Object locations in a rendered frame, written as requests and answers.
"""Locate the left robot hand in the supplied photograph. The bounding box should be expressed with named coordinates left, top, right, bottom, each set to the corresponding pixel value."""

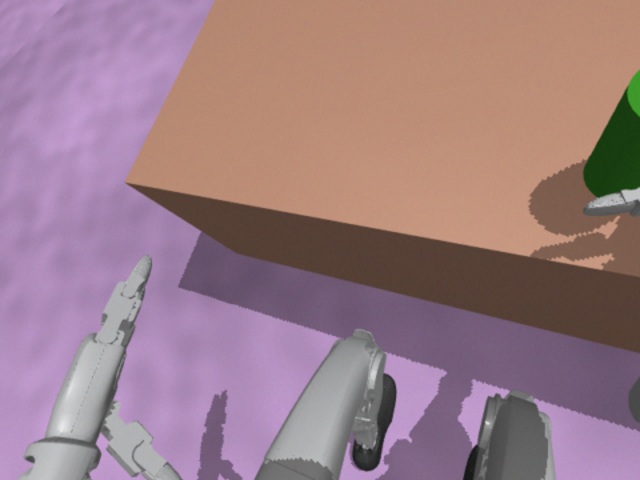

left=45, top=255, right=182, bottom=480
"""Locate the right robot hand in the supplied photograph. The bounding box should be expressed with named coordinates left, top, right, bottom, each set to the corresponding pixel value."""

left=583, top=186, right=640, bottom=217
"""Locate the bottle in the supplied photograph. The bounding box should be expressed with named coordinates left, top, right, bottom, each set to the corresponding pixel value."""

left=583, top=70, right=640, bottom=198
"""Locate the left robot foot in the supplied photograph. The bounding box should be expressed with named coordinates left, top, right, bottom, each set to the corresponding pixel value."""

left=352, top=373, right=396, bottom=471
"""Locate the left robot arm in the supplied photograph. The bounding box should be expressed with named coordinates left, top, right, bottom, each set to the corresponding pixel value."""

left=16, top=438, right=101, bottom=480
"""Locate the right robot foot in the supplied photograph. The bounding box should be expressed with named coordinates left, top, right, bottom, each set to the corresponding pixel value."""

left=463, top=445, right=480, bottom=480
